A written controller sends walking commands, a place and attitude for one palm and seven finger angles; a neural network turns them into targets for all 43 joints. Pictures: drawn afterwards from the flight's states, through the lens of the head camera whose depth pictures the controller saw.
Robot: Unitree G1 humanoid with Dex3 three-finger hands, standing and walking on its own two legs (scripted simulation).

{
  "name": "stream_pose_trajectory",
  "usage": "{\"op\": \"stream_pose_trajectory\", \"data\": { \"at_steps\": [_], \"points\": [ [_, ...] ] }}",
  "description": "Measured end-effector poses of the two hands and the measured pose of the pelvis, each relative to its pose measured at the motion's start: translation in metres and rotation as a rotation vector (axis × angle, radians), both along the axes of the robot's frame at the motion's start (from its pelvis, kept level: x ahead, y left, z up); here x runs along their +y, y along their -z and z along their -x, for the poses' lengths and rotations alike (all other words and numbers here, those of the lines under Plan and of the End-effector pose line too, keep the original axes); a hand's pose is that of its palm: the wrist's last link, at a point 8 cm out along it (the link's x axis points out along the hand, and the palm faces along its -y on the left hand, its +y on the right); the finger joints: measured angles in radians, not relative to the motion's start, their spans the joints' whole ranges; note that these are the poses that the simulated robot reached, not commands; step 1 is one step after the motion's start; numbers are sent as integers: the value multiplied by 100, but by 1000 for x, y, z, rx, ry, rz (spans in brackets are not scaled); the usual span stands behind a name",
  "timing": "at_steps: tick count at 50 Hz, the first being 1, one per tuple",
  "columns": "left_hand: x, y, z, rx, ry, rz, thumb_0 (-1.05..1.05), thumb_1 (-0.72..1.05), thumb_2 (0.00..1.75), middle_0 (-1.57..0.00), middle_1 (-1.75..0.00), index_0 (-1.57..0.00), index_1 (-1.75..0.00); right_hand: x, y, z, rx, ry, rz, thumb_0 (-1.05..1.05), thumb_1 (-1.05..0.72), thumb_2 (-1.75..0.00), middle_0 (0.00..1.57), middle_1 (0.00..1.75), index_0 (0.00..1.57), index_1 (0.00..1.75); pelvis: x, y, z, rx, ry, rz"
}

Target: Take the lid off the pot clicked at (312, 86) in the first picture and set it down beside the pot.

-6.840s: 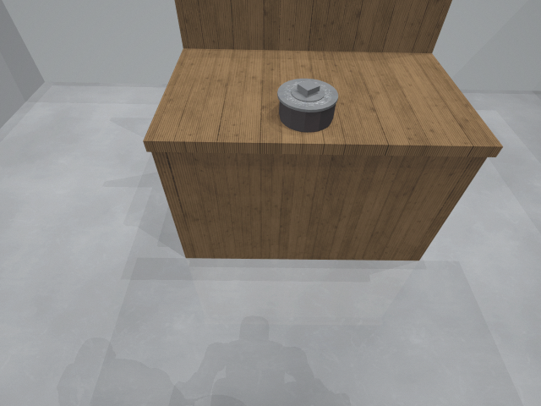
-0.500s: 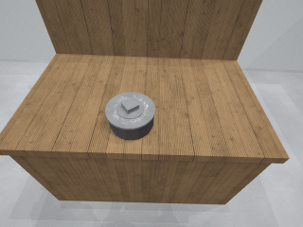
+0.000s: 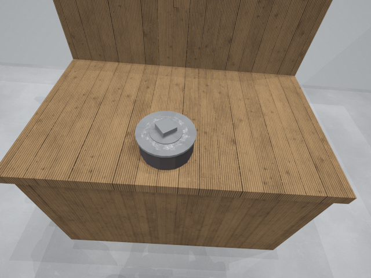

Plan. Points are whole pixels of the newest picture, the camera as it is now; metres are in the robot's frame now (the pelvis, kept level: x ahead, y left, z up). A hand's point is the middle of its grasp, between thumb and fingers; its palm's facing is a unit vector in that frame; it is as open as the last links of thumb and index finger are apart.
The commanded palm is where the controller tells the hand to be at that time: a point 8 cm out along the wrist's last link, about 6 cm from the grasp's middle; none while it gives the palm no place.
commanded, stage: lift the closed hand beside the body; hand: left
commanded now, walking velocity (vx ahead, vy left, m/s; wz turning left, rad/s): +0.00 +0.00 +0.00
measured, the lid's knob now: (166, 127) +0.51 +0.10 +0.00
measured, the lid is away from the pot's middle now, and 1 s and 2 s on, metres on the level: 0.00 0.00 0.00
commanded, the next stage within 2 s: raise the hand higher, near the body in 0.72 s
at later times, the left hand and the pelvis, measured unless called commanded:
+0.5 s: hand out of the picture +0.10 +0.18 -0.07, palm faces +0.22 -0.94 -0.26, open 4.5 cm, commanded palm +0.06 +0.23 -0.05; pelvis -0.04 -0.03 +0.00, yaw +1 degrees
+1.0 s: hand out of the picture +0.11 +0.19 -0.04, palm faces +0.26 -0.89 -0.37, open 3.1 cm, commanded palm +0.06 +0.23 +0.00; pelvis -0.01 -0.04 +0.00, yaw +1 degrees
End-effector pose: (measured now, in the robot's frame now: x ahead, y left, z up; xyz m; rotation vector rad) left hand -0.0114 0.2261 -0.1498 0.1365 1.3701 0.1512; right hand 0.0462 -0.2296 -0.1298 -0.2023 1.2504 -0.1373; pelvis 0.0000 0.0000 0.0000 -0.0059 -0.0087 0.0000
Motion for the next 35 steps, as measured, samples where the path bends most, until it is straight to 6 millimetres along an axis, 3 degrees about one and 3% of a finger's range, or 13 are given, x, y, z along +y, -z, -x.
{"op": "stream_pose_trajectory", "data": {
  "at_steps": [6, 8, 12, 16, 20, 25, 29, 35],
  "points": [
    [-5, 1, 7, 10, 1, 4, 0, 91, 90, -20, -30, -20, -29, -3, 0, 6, 13, 1, 2, 0, -92, -90, 20, 30, 20, 30, -2, 0, 3, 0, -2, 3],
    [-4, -15, -16, -129, -21, -20, 1, 91, 90, -21, -30, -21, -30, -3, -5, 2, -69, -13, -5, 0, -91, -90, 20, 30, 20, 30, -2, 0, 6, -1, -5, 1],
    [4, -69, -80, -493, -22, -145, 1, 92, 90, -26, -36, -26, -36, -3, -14, -25, -288, -43, -26, 1, -91, -90, 20, 30, 20, 30, -3, 0, 11, -9, -20, -7],
    [3, -85, -106, -605, -1, -161, 1, 92, 90, -37, -48, -36, -48, -8, -31, -59, -447, -39, -51, 1, -90, -90, 20, 30, 21, 30, -11, 1, 21, -3, -6, -9],
    [-3, -101, -102, -692, 15, -149, 1, 91, 90, -51, -63, -51, -63, -15, -60, -90, -604, -66, -39, 1, -90, -90, 21, 30, 21, 30, -21, 2, 28, -13, -2, -8],
    [-2, -102, -81, -705, -23, -169, 1, 91, 90, -71, -85, -71, -85, -27, -80, -113, -684, -124, 3, 1, -90, -90, 20, 30, 21, 30, -32, 4, 36, -11, -17, -1],
    [0, -105, -69, -703, -53, -199, 1, 90, 90, -88, -104, -88, -104, -35, -80, -117, -678, -153, 29, 1, -90, -90, 20, 30, 20, 30, -39, 5, 37, -5, -28, 2],
    [0, -107, -65, -687, -67, -227, 1, 90, 90, -112, -130, -112, -130, -39, -64, -108, -608, -149, 29, 1, -90, -90, 20, 30, 21, 30, -45, 6, 32, -1, -33, 2]
  ]
}}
